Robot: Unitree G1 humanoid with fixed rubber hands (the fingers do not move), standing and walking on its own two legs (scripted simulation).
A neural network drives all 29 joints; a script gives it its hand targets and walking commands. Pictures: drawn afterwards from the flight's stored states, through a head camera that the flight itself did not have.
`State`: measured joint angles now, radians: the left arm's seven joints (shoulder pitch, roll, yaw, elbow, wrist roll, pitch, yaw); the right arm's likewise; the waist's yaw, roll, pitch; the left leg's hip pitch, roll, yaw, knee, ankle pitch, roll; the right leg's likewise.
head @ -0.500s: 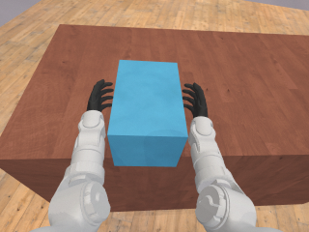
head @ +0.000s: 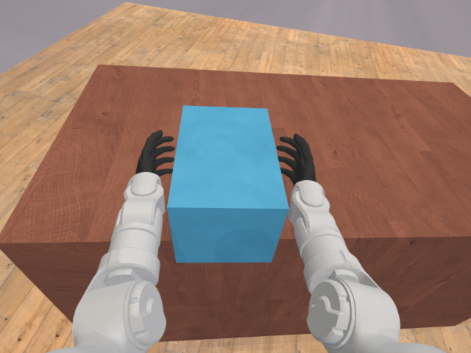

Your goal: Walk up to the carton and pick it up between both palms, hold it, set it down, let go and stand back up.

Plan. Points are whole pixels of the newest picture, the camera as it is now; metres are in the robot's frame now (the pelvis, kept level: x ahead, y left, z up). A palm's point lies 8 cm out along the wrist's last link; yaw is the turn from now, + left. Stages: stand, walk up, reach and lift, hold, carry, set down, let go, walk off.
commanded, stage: reach and lift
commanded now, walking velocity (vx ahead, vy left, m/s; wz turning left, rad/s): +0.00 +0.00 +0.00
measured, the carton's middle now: (225, 179) +0.45 +0.03 +0.06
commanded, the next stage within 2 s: hold in 1.88 s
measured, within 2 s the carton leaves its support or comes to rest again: neither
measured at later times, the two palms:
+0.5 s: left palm (149, 168) +0.38 +0.16 +0.14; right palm (313, 173) +0.39 -0.11 +0.15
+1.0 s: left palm (144, 158) +0.36 +0.16 +0.18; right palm (322, 163) +0.37 -0.11 +0.18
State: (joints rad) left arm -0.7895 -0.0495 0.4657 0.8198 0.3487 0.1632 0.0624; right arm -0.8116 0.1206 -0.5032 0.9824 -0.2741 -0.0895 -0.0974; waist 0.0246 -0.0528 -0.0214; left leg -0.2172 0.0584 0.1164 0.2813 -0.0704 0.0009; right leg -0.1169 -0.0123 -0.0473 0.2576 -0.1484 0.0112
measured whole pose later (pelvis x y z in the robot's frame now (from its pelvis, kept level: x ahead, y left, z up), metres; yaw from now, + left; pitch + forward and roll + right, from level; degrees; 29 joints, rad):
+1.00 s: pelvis -0.01 +0.00 +0.00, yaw +3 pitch -9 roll -1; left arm -0.69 -0.06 0.34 0.35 0.36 0.59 0.04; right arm -0.81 0.02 -0.11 0.79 0.10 0.18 -0.16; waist -0.09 -0.07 0.04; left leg -0.07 0.04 0.06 0.30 -0.09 0.00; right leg 0.05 -0.03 -0.09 0.28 -0.18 0.01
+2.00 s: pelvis +0.00 +0.00 +0.00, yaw +2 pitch -9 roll -1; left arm -0.68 -0.05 0.33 0.17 0.34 0.72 0.02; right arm -0.81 -0.02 0.00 0.63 0.23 0.30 -0.22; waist -0.11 -0.05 0.04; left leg -0.06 0.04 0.05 0.33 -0.11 -0.01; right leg 0.07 -0.02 -0.08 0.28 -0.19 0.01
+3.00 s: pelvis +0.00 -0.01 +0.00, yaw +2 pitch -10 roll +0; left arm -0.64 -0.06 0.34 0.04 0.35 0.83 -0.03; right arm -0.80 -0.01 0.01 0.50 0.27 0.43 -0.26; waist -0.11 -0.04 0.03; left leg -0.03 0.03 0.04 0.32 -0.12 -0.01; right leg 0.08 -0.01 -0.06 0.30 -0.21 0.01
